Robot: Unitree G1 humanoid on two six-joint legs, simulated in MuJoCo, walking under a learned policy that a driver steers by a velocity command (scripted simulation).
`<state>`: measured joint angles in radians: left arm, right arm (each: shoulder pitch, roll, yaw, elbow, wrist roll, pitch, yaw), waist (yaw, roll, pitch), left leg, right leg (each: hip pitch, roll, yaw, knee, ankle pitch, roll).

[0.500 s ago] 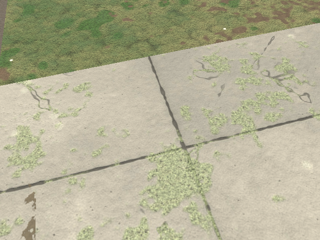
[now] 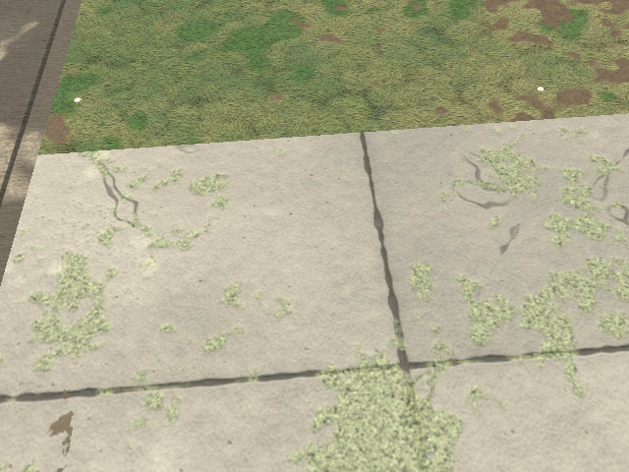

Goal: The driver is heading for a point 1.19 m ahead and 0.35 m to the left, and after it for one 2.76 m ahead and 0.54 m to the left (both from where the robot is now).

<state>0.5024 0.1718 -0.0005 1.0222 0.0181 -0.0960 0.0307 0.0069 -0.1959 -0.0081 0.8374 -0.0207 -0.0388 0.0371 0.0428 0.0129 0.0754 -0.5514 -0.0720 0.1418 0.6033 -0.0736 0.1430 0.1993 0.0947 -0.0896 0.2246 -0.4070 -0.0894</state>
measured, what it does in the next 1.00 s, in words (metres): walks ahead, turning left: left foot, then right foot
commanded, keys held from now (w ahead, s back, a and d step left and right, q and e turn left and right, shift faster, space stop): w+q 0.78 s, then w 0.22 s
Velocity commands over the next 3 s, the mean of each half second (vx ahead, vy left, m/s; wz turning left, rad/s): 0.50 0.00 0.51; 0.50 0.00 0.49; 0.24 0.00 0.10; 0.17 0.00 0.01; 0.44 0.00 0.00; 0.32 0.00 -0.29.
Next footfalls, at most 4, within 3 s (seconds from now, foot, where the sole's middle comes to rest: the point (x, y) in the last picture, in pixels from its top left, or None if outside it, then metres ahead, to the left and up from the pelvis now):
0.04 left None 0.18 0.03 -0.76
0.58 right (378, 430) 0.52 -0.06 -0.76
1.08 left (235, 376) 0.63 0.25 -0.76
1.52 right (295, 321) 0.77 0.13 -0.76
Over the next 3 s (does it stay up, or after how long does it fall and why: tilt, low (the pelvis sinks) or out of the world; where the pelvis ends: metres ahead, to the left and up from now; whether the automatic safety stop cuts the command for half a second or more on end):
stays up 1.09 0.41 0.02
